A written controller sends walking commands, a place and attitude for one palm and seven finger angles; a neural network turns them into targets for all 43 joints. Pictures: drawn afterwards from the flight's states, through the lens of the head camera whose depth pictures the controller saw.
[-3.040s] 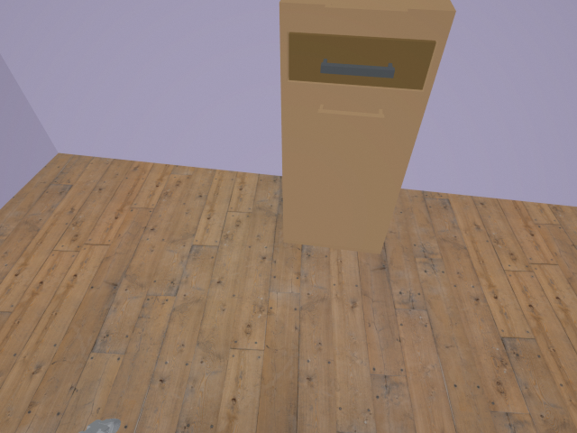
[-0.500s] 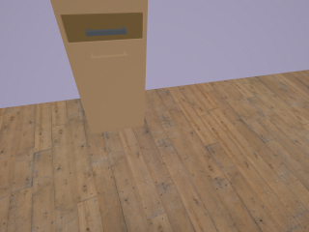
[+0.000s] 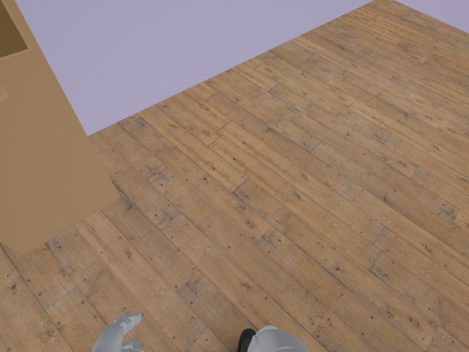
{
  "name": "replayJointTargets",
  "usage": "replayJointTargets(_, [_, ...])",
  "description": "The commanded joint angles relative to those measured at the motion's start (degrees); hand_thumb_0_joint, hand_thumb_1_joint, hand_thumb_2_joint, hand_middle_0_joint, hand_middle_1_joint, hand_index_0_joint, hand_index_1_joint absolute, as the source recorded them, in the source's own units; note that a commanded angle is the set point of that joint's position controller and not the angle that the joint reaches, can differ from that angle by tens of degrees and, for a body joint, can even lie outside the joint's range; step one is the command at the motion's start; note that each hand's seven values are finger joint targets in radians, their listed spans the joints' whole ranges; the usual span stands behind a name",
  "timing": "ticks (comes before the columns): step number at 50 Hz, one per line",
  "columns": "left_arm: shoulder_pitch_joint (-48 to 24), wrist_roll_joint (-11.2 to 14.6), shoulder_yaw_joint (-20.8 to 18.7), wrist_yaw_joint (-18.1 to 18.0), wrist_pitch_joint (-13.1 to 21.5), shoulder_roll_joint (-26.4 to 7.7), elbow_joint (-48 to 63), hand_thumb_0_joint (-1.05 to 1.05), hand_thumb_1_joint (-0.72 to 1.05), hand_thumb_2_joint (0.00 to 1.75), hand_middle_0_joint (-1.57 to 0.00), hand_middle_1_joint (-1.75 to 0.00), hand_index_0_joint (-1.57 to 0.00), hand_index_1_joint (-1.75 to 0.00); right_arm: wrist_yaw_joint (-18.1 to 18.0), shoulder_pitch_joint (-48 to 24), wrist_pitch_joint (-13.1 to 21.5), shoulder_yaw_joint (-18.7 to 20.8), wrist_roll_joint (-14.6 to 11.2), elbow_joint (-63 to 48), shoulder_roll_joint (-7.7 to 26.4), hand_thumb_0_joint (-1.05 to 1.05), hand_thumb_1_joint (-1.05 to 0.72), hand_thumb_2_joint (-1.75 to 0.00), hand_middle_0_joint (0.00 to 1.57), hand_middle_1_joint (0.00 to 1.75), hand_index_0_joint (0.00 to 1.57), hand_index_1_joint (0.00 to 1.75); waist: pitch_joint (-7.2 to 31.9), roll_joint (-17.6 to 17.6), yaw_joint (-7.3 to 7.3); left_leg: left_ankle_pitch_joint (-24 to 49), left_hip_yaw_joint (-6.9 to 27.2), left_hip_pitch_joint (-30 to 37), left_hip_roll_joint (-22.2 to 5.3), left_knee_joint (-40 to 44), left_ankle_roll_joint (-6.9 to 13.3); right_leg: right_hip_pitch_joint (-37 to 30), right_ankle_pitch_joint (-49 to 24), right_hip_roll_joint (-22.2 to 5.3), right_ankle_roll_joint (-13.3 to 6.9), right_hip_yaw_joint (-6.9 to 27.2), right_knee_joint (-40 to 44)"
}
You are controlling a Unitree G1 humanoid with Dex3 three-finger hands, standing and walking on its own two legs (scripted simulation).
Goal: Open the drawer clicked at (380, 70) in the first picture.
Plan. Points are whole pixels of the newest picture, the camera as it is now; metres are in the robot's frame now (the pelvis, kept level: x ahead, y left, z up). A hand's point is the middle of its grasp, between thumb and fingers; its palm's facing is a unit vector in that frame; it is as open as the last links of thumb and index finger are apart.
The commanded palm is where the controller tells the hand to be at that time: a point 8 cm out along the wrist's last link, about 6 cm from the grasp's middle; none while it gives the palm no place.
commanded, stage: walk to a spot facing it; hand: left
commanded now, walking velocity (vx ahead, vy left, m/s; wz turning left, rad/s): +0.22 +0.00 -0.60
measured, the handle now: out of the picture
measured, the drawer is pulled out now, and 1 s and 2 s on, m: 0.00 0.00 0.00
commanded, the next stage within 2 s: turn to face it in 0.08 s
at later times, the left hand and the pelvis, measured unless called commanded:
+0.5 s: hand (125, 296) +0.24 +0.22 -0.16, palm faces +0.03 -0.99 -0.17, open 7.4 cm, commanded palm none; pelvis +0.17 +0.04 +0.02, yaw -3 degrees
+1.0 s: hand (125, 301) +0.22 +0.20 -0.12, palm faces +0.26 -0.92 -0.29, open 7.4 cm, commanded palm none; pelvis +0.18 -0.01 +0.03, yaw +14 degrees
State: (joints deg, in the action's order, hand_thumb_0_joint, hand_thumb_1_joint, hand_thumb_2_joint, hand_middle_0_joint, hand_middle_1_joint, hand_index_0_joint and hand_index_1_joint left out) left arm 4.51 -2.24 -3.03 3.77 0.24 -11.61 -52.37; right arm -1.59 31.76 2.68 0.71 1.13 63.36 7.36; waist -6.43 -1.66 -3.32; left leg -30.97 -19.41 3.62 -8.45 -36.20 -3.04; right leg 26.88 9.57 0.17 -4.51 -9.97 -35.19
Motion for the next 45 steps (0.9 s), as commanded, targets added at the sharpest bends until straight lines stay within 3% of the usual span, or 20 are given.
replayJointTargets(1, [23.85, 2.39, -5.22, -3.45, 1.58, -18.14, -2.24, 0.00, 0.90, 0.90, -0.20, -0.30, -0.20, -0.30, -0.40, -7.60, 2.03, 2.65, -1.91, -10.21, 9.25, 0.00, -0.90, -0.90, 0.20, 0.30, 0.20, 0.30, 26.13, -4.33, 12.43, -2.56, 15.94, -41.81, 2.57, -51.93, 0.69, -49.35, -23.35, -25.43, -15.57, 41.58, 11.24])
replayJointTargets(2, [19.25, 2.32, -4.81, -3.65, 1.31, -16.36, -1.41, 0.00, 0.90, 0.90, -0.20, -0.30, -0.20, -0.30, -0.22, -9.18, 1.95, 2.90, -1.67, -10.54, 9.02, 0.00, -0.90, -0.90, 0.20, 0.30, 0.20, 0.30, 19.42, -1.47, 10.28, 3.39, 17.15, -42.52, -0.33, -50.94, 0.99, -41.62, -17.75, -23.67, -14.33, 35.28, 13.18])
replayJointTargets(3, [15.00, 2.35, -4.21, -4.02, 1.18, -13.83, -0.15, 0.00, 0.90, 0.90, -0.20, -0.30, -0.20, -0.30, 0.04, -11.44, 1.64, 2.89, -1.11, -11.02, 8.82, 0.00, -0.90, -0.90, 0.20, 0.30, 0.20, 0.30, 13.91, 0.97, 8.62, 6.58, 18.22, -42.31, -1.98, -48.80, 0.63, -32.60, -13.63, -22.20, -12.53, 33.90, 14.71])
replayJointTargets(5, [9.28, 1.81, -2.66, -4.33, 2.15, -10.33, 0.50, 0.00, 0.90, 0.90, -0.20, -0.30, -0.20, -0.30, 0.15, -12.07, -0.16, 2.75, -0.08, -9.91, 7.70, 0.00, -0.90, -0.90, 0.20, 0.30, 0.20, 0.30, 5.58, 4.46, 4.29, 9.35, 18.55, -35.88, -3.64, -40.99, 0.06, -13.71, -14.98, -17.83, -8.79, 25.11, 17.85])
replayJointTargets(8, [5.78, 0.78, -2.40, -4.29, 2.72, -9.41, 0.63, 0.00, 0.90, 0.90, -0.20, -0.30, -0.20, -0.30, 0.38, -7.33, -1.93, 2.87, 0.15, -9.13, 5.51, 0.00, -0.90, -0.90, 0.20, 0.30, 0.20, 0.30, 4.69, 0.48, -0.12, 10.99, 16.92, -30.75, -2.11, -31.54, -1.12, -4.29, -15.61, -13.08, -6.91, 18.16, 18.62])
replayJointTargets(10, [5.29, 0.95, -1.94, -4.10, 2.67, -8.31, 0.88, 0.00, 0.90, 0.90, -0.20, -0.30, -0.20, -0.30, 0.67, -6.95, -2.43, 2.51, 0.16, -8.84, 5.13, 0.00, -0.90, -0.90, 0.20, 0.30, 0.20, 0.30, 5.91, -3.71, -0.77, 16.23, 16.11, -30.14, -0.87, -27.37, -1.27, -3.52, -13.93, -10.16, -5.96, 15.34, 19.18])
replayJointTargets(13, [6.49, 0.96, -1.26, -4.32, 2.68, -6.70, -0.01, 0.00, 0.90, 0.90, -0.20, -0.30, -0.20, -0.30, 1.03, -9.66, -2.22, 2.07, 0.05, -9.18, 4.61, 0.00, -0.90, -0.90, 0.20, 0.30, 0.20, 0.30, 6.95, -6.65, -0.29, 19.34, 15.59, -28.92, 0.13, -18.65, -0.76, -6.22, -15.32, -9.08, -4.98, 13.35, 17.98])
replayJointTargets(17, [9.89, 1.10, -0.54, -4.92, 2.40, -6.07, -2.05, 0.00, 0.90, 0.90, -0.20, -0.30, -0.20, -0.30, 1.17, -16.07, -1.17, 1.27, -0.43, -9.17, 4.54, 0.00, -0.90, -0.90, 0.20, 0.30, 0.20, 0.30, 7.62, -7.00, 3.06, 19.27, 15.16, -25.62, 3.04, -4.96, 0.05, -15.05, -20.49, -10.52, -3.63, 12.57, 14.67])
replayJointTargets(20, [12.85, 1.49, -0.33, -5.55, 1.61, -5.43, -3.19, 0.00, 0.90, 0.90, -0.20, -0.30, -0.20, -0.30, 1.33, -13.67, -0.33, 1.62, -0.02, -7.47, 7.19, 0.00, -0.90, -0.90, 0.20, 0.30, 0.20, 0.30, 9.07, 0.35, 2.96, 35.24, 17.08, -15.53, 3.49, 8.15, 1.19, -17.04, -15.64, -8.86, 0.72, 9.24, 4.80])
replayJointTargets(21, [15.04, 1.79, -0.14, -5.68, 1.30, -3.98, -3.19, 0.00, 0.90, 0.90, -0.20, -0.30, -0.20, -0.30, 1.22, -12.25, -0.15, 2.32, 0.25, -7.43, 10.59, 0.00, -0.90, -0.90, 0.20, 0.30, 0.20, 0.30, 11.30, 8.22, 2.96, 50.77, 24.46, -9.37, -3.04, 8.44, 4.29, -12.13, -6.43, -5.96, 3.49, 6.52, -1.56])
replayJointTargets(22, [16.90, 2.20, 0.23, -5.84, 0.90, -2.10, -3.16, 0.00, 0.90, 0.90, -0.20, -0.30, -0.20, -0.30, 1.04, -12.24, -0.76, 2.80, 0.29, -7.54, 13.68, 0.00, -0.90, -0.90, 0.20, 0.30, 0.20, 0.30, 11.10, 15.98, 3.75, 61.50, 32.46, -6.64, -11.11, 9.75, 9.62, -6.82, 13.94, -2.59, 6.05, 3.89, -6.84])
replayJointTargets(23, [16.18, 2.11, 0.53, -5.89, 0.51, -2.61, -2.73, 0.00, 0.90, 0.90, -0.20, -0.30, -0.20, -0.30, 0.72, -12.84, -1.41, 2.63, 0.04, -7.46, 13.82, 0.00, -0.90, -0.90, 0.20, 0.30, 0.20, 0.30, 8.90, 19.07, 3.55, 61.12, 37.35, -9.37, -14.19, 14.36, 13.92, -4.72, 27.13, -1.80, 7.01, 5.60, -15.96])
replayJointTargets(27, [9.19, 1.37, -1.36, -5.33, -0.56, -4.57, -1.34, 0.00, 0.90, 0.90, -0.20, -0.30, -0.20, -0.30, 0.26, -16.79, -2.39, 3.06, 0.38, -8.88, 12.29, 0.00, -0.90, -0.90, 0.20, 0.30, 0.20, 0.30, 5.08, 11.05, 2.81, 38.53, 35.68, -17.46, -8.77, 18.60, 13.74, -0.77, 21.03, -4.07, 6.98, 9.52, -25.16])
replayJointTargets(29, [9.62, 1.36, -1.48, -4.97, -0.74, -3.74, -1.13, 0.00, 0.90, 0.90, -0.20, -0.30, -0.20, -0.30, 0.38, -17.79, -2.50, 3.71, 0.40, -9.73, 13.12, 0.00, -0.90, -0.90, 0.20, 0.30, 0.20, 0.30, 8.12, 8.15, 2.90, 34.65, 33.91, -15.58, -6.88, 18.57, 13.17, -0.76, 18.28, -3.81, 7.36, 9.07, -23.73])
replayJointTargets(36, [7.92, 1.52, -2.02, -5.02, -1.31, -3.03, 1.15, 0.00, 0.90, 0.90, -0.20, -0.30, -0.20, -0.30, 0.79, -17.27, -3.29, 5.36, 0.36, -10.92, 14.86, 0.00, -0.90, -0.90, 0.20, 0.30, 0.20, 0.30, 11.70, 10.62, 1.42, 28.02, 36.83, -13.51, -5.02, 18.29, 13.29, -1.00, 16.45, -2.83, 8.01, 9.01, -15.58])
replayJointTargets(41, [11.42, 2.02, -2.08, -5.35, -1.03, -3.84, 1.21, 0.00, 0.90, 0.90, -0.20, -0.30, -0.20, -0.30, 1.12, -19.69, -4.18, 6.31, 0.28, -12.27, 15.74, 0.00, -0.90, -0.90, 0.20, 0.30, 0.20, 0.30, 11.49, 11.00, 3.34, 28.81, 39.20, -19.85, -1.95, 15.38, 11.43, -12.08, 11.44, -0.38, 7.48, 8.02, -0.24])
replayJointTargets(42, [13.54, 2.05, -2.37, -5.49, -0.90, -4.44, 0.66, 0.00, 0.90, 0.90, -0.20, -0.30, -0.20, -0.30, 1.27, -20.70, -4.38, 6.40, 0.04, -12.73, 15.41, 0.00, -0.90, -0.90, 0.20, 0.30, 0.20, 0.30, 11.45, 10.55, 4.60, 24.69, 38.35, -24.33, -0.34, 14.17, 9.67, -18.16, 6.75, -0.82, 7.19, 7.64, 6.49])
replayJointTargets(43, [15.38, 1.67, -2.81, -5.75, -0.51, -6.99, 0.59, 0.00, 0.90, 0.90, -0.20, -0.30, -0.20, -0.30, 1.59, -21.29, -4.54, 6.23, -0.33, -13.40, 13.79, 0.00, -0.90, -0.90, 0.20, 0.30, 0.20, 0.30, 11.42, 5.25, 5.82, 19.37, 36.17, -30.96, 2.94, 9.74, 6.80, -25.12, 5.59, -4.65, 6.04, 11.12, 14.72])
replayJointTargets(44, [15.77, 0.62, -3.88, -6.22, -0.12, -12.61, 1.27, 0.00, 0.90, 0.90, -0.20, -0.30, -0.20, -0.30, 1.81, -20.80, -4.70, 5.73, -0.66, -14.64, 9.48, 0.00, -0.90, -0.90, 0.20, 0.30, 0.20, 0.30, 10.04, -10.90, 6.37, 6.21, 25.67, -42.28, 10.42, -4.17, 1.94, -29.61, 13.54, -20.26, 1.43, 26.57, 22.96])
replayJointTargets(45, [13.04, 0.90, -3.62, -6.23, -0.54, -14.89, 2.81, 0.00, 0.90, 0.90, -0.20, -0.30, -0.20, -0.30, 1.74, -22.25, -4.59, 5.97, 0.18, -15.68, 10.41, 0.00, -0.90, -0.90, 0.20, 0.30, 0.20, 0.30, 7.45, -15.83, 6.34, -0.61, 21.61, -42.53, 11.32, -16.83, 0.75, -20.27, 11.67, -28.78, -2.54, 32.31, 24.68])
